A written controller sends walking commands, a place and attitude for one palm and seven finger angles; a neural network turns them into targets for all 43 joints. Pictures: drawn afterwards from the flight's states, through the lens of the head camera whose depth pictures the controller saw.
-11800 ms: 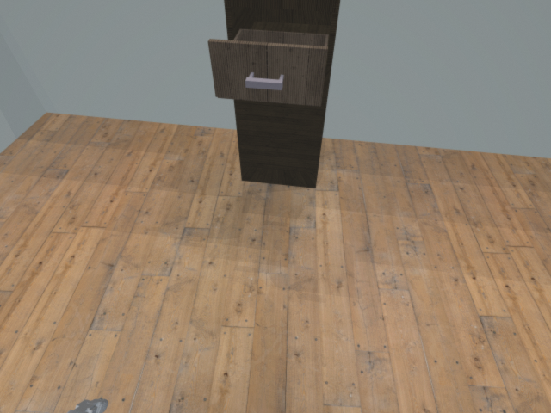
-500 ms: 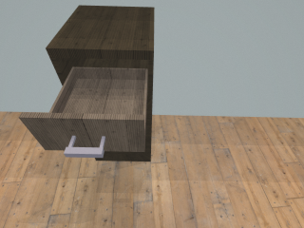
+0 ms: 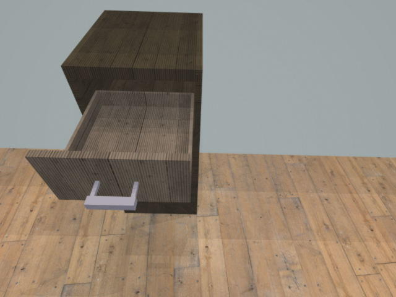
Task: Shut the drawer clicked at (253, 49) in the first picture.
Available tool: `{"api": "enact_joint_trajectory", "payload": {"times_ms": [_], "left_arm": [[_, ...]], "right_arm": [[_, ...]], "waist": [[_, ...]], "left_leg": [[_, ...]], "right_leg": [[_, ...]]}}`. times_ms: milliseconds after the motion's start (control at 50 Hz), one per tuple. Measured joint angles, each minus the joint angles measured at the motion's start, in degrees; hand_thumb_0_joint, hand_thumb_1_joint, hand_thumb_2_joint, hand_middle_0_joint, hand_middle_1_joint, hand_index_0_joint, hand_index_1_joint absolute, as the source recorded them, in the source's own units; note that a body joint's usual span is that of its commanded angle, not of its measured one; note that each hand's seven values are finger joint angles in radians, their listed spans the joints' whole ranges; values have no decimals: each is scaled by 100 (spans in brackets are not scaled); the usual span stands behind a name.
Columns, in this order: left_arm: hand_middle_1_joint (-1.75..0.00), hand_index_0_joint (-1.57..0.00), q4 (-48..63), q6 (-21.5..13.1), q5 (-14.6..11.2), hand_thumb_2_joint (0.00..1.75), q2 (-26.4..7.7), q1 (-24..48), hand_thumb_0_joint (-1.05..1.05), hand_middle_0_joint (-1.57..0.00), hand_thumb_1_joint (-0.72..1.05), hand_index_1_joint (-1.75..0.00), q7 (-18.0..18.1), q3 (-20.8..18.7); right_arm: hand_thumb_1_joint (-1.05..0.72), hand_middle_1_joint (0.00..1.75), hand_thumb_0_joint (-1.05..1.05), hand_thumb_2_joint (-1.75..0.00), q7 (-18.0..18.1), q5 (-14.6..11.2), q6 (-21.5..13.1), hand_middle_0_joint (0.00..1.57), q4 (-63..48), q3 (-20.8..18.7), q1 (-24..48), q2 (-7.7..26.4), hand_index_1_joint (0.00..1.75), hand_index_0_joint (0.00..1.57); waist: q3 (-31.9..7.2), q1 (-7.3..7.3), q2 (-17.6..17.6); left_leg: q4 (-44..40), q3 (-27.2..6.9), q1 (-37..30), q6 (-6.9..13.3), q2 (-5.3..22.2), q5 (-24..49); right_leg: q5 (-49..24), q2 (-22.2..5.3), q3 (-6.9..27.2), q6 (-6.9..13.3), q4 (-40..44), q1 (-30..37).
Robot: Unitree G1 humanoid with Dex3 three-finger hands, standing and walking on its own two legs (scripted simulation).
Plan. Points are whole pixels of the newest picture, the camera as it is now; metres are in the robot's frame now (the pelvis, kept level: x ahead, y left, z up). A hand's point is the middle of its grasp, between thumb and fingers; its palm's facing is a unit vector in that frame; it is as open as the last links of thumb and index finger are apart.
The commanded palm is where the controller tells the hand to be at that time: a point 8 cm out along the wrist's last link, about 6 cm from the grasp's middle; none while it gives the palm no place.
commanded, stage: raise the hand and make a fist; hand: left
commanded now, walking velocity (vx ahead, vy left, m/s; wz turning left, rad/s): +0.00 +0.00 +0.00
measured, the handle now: (113, 194) +0.34 +0.22 -0.01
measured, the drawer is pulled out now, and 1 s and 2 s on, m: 0.30 0.30 0.30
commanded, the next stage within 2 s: bring the fist close to the handle in 1.84 s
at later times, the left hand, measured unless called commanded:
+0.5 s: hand out of the picture +0.12 +0.16 -0.02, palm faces +0.19 -0.98 -0.08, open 5.2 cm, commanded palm +0.10 +0.21 -0.01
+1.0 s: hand (102, 282) +0.15 +0.17 +0.02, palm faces +0.06 -1.00 -0.06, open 3.1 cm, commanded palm +0.10 +0.22 +0.04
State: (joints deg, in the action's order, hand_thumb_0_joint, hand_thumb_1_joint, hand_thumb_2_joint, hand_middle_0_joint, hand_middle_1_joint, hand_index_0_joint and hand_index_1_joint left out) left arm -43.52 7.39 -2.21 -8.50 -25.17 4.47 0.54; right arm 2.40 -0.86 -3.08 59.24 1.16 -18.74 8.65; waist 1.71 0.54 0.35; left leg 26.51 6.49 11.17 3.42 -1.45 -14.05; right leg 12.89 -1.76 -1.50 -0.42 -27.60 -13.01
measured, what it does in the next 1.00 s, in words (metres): stands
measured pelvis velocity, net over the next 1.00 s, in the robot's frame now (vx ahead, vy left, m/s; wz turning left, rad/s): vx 0.00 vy -0.03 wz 0.06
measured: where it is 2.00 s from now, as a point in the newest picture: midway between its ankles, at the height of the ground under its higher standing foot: outside the picture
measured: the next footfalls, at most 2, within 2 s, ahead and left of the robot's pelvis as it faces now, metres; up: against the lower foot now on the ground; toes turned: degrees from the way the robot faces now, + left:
none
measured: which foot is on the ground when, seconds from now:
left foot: down 0.00-1.00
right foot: down 0.00-1.00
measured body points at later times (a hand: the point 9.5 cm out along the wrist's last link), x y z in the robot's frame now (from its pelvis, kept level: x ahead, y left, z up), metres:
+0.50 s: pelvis -0.01 -0.05 -0.08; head +0.03 -0.03 +0.37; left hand +0.10 +0.21 -0.01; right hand +0.27 -0.24 -0.11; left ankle +0.01 +0.07 -0.74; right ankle +0.02 -0.13 -0.74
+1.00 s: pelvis +0.00 -0.03 -0.05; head +0.03 -0.03 +0.40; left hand +0.14 +0.23 +0.03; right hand +0.19 -0.28 -0.11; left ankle +0.01 +0.08 -0.74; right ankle +0.02 -0.13 -0.74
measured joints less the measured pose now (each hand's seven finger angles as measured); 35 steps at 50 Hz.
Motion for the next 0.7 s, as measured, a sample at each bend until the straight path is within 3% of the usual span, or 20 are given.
{"api": "enact_joint_trajectory", "payload": {"times_ms": [60,120,160,240,280,340,400,460,520,560,620,700], "left_arm": [[-31,-22,2342,-301,-363,89,-307,-664,6,-22,98,-32,393,42],[-35,-25,3635,-982,-517,89,-248,-520,5,-24,97,-35,378,26],[-38,-27,3994,-1698,-600,89,-82,-275,4,-26,96,-38,68,-77],[-45,-33,4179,-3251,-805,89,208,-160,2,-33,94,-45,-1128,-285],[-48,-37,4260,-3621,-768,89,187,-376,1,-37,93,-49,-1580,-350],[-55,-43,4515,-3504,-818,89,29,-918,1,-43,91,-55,-1838,-430],[-61,-50,4778,-3336,-954,89,-133,-1409,1,-49,91,-62,-1754,-622],[-67,-55,5103,-3477,-1131,89,-250,-1598,1,-55,90,-68,-1727,-842],[-74,-61,5283,-3688,-1303,90,-318,-1351,2,-61,90,-75,-2019,-970],[-78,-65,5286,-3599,-1389,90,-386,-1027,1,-64,90,-79,-2314,-1011],[-85,-71,5183,-3102,-1499,90,-519,-619,1,-70,90,-85,-2633,-1079],[-93,-79,5041,-2489,-1640,90,-604,-531,1,-79,90,-94,-2616,-1304]], "right_arm": [[-93,30,2,-90,131,-191,-845,20,-670,2,-371,192,29,20],[-92,30,2,-90,125,-146,-1305,20,-1208,-76,-236,502,29,20],[-92,30,2,-90,23,-73,-1403,20,-1554,-183,15,607,29,20],[-91,30,2,-90,-298,25,-1293,20,-2283,-416,610,593,29,20],[-91,30,2,-90,-399,23,-1163,20,-2665,-508,853,576,29,20],[-91,30,1,-90,-389,-12,-950,20,-3140,-576,1093,580,29,20],[-91,30,1,-90,-286,-19,-844,20,-3384,-563,1189,570,29,20],[-91,30,1,-90,-183,-16,-883,20,-3411,-429,1182,527,29,20],[-90,30,1,-90,-110,-47,-989,20,-3251,-216,1156,448,29,20],[-90,30,1,-90,-68,-95,-1013,20,-3100,-81,1116,360,29,20],[-90,30,1,-90,6,-176,-955,20,-2890,61,973,200,30,20],[-90,30,1,-90,89,-220,-867,20,-2690,67,659,88,30,20]], "waist": [[-244,51,-1],[-436,197,-195],[-635,216,-197],[-917,181,28],[-963,125,136],[-988,-33,207],[-1004,-222,138],[-1002,-370,8],[-965,-437,-136],[-919,-435,-214],[-864,-338,-280],[-865,-119,-298]], "left_leg": [[250,-101,207,-11,-95,-126],[770,-258,654,1,-94,-328],[1180,-246,1097,-25,-53,-490],[2171,-172,2035,-99,118,-921],[2635,-173,2413,-113,185,-1137],[3172,-255,2842,-189,249,-1380],[3529,-445,3148,-255,293,-1528],[3774,-675,3398,-322,319,-1598],[3934,-855,3599,-378,342,-1614],[3956,-912,3650,-408,361,-1597],[3802,-897,3544,-443,378,-1526],[3382,-765,3193,-433,379,-1391]], "right_leg": [[293,-115,-90,46,-421,-227],[452,-147,-251,3,-747,-521],[594,-132,-239,17,-1131,-963],[970,-21,-162,97,-2097,-1940],[1178,20,-161,145,-2560,-2329],[1437,52,-237,221,-3073,-2729],[1595,80,-424,303,-3331,-2928],[1677,103,-648,367,-3448,-3041],[1698,131,-822,422,-3504,-3140],[1681,154,-876,449,-3494,-3163],[1612,177,-859,458,-3358,-3079],[1479,191,-730,421,-3025,-2815]]}}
